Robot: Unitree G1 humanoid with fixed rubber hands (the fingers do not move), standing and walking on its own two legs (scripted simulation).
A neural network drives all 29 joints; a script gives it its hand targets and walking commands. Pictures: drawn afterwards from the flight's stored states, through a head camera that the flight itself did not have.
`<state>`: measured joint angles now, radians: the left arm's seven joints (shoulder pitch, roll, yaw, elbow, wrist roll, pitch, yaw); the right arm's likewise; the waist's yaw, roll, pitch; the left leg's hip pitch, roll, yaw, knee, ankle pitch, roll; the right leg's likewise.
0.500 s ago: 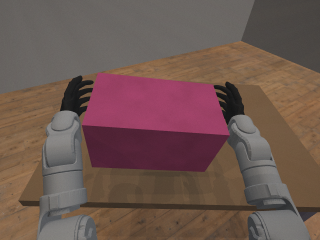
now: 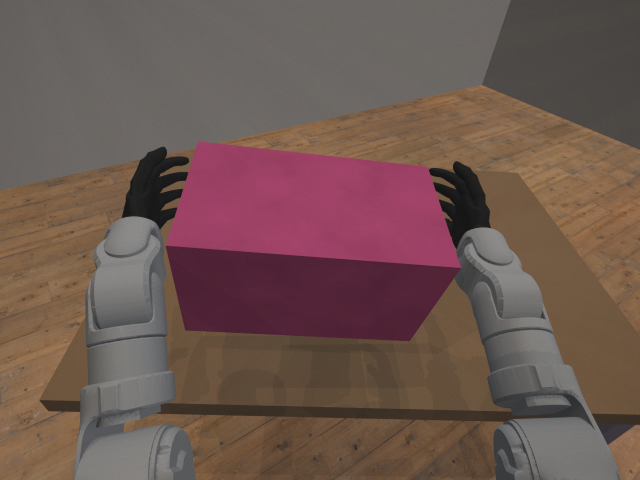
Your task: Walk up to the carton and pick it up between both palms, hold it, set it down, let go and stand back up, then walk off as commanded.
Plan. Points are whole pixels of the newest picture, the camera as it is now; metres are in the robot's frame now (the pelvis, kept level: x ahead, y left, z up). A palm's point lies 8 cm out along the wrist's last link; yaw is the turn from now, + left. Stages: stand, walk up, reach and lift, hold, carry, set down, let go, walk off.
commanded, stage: hold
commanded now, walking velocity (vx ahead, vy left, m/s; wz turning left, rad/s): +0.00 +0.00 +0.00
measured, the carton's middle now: (309, 246) +0.37 +0.00 +0.15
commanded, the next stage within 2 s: none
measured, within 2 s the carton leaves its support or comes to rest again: neither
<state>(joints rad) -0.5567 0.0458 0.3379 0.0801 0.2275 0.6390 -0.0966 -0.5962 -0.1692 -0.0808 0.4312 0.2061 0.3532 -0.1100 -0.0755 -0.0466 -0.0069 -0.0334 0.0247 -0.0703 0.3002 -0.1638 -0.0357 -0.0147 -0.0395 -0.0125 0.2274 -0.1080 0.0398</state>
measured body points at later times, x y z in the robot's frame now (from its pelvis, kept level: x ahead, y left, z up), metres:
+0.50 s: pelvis +0.00 +0.00 +0.00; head -0.04 +0.02 +0.45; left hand +0.37 +0.19 +0.20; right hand +0.37 -0.19 +0.19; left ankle +0.01 +0.14 -0.75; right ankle +0.02 -0.15 -0.75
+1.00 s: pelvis +0.00 +0.00 +0.00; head -0.04 +0.02 +0.45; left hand +0.38 +0.19 +0.19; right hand +0.37 -0.20 +0.18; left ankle +0.01 +0.14 -0.75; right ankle +0.02 -0.15 -0.75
